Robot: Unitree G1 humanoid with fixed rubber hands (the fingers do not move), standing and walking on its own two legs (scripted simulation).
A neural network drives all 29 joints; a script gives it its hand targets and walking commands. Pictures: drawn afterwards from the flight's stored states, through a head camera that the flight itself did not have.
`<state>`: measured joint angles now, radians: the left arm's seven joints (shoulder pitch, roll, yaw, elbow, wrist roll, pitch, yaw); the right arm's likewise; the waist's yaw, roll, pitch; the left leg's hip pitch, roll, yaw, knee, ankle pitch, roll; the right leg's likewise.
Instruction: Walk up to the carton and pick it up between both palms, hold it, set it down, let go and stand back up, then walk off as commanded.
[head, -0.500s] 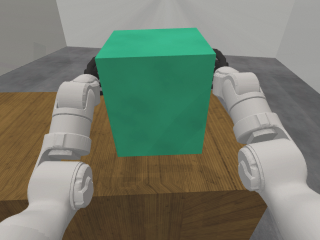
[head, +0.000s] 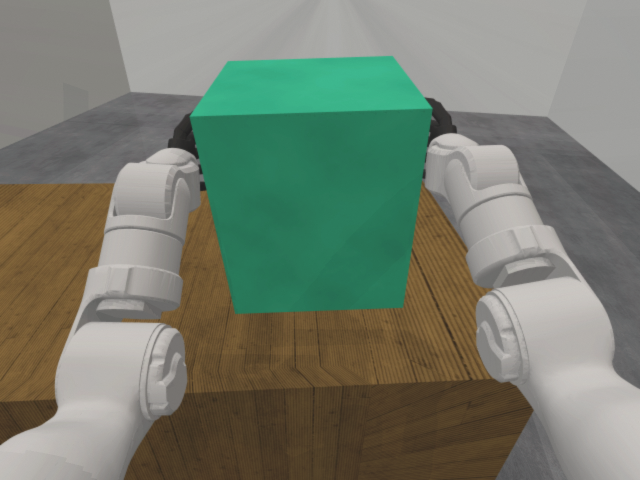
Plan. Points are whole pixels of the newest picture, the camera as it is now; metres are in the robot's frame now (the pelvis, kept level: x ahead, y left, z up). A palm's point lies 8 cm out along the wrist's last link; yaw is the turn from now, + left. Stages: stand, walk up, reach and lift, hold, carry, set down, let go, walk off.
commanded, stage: set down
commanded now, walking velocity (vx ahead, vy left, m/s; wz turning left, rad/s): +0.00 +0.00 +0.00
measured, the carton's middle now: (314, 183) +0.40 +0.00 +0.26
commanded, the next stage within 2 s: none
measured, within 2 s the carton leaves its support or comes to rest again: neither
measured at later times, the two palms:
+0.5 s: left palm (172, 174) +0.38 +0.17 +0.28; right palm (420, 161) +0.40 -0.13 +0.29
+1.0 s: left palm (165, 190) +0.39 +0.18 +0.26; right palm (401, 175) +0.42 -0.12 +0.26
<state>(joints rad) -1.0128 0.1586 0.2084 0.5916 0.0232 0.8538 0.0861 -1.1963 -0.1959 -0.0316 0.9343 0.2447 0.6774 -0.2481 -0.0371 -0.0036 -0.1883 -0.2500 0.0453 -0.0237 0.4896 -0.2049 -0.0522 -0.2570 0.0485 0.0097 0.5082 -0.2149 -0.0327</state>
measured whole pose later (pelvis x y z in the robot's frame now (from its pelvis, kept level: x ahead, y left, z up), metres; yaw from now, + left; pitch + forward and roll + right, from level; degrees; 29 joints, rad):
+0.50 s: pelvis +0.00 +0.00 +0.00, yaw +0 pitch -2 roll +0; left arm -1.02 0.16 0.22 0.74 0.02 0.68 0.09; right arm -1.22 -0.18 -0.03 1.12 0.25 0.48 -0.23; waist 0.01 0.00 -0.19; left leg -0.25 0.05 -0.02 0.49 -0.21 -0.05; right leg -0.26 0.05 0.01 0.51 -0.22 -0.03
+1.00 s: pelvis +0.01 +0.00 +0.00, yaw +0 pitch -2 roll +0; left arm -1.02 0.13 0.22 0.78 0.04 0.62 0.12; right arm -1.21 -0.19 -0.03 1.20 0.25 0.38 -0.19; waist 0.06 0.00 -0.15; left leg -0.25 0.05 -0.02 0.49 -0.21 -0.05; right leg -0.26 0.05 0.01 0.51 -0.22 -0.03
